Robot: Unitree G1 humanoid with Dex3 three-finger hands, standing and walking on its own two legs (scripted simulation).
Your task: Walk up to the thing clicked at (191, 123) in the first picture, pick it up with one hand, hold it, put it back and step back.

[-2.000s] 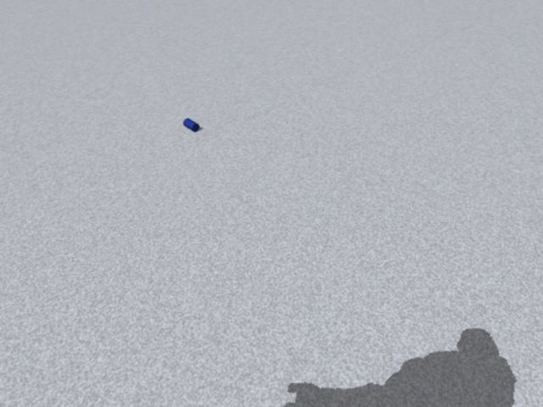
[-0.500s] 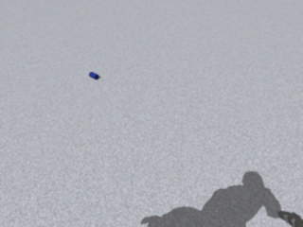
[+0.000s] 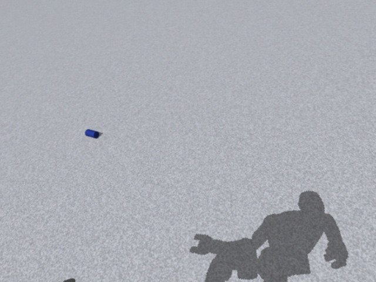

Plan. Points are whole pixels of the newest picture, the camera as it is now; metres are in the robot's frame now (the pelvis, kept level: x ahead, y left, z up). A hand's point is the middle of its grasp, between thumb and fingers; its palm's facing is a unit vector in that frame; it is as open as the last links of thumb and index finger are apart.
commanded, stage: walk up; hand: left
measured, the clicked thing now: (92, 133) +1.38 +0.89 -0.73
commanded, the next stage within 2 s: none
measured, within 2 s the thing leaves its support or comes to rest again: neither
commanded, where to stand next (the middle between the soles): +0.95 +0.79 m, yaw -20 degrees
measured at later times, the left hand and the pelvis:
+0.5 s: hand (48, 226) +0.33 +0.46 -0.12, palm faces -0.21 -0.85 -0.48, open 7.4 cm; pelvis +0.22 +0.17 +0.01, yaw -9 degrees
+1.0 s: hand (24, 181) +0.51 +0.63 -0.13, palm faces -0.18 -0.80 -0.57, open 7.4 cm; pelvis +0.43 +0.31 -0.02, yaw -10 degrees
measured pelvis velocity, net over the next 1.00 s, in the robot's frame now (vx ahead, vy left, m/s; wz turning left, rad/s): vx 0.43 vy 0.31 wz -0.18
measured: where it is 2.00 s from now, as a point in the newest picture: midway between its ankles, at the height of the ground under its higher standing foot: (115, 200)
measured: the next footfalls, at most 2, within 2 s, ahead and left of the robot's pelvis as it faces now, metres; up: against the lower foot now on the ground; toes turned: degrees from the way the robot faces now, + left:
left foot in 0.22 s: +0.28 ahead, +0.26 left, +0.00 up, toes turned +2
right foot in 0.62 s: +0.40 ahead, +0.07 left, +0.00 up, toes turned -16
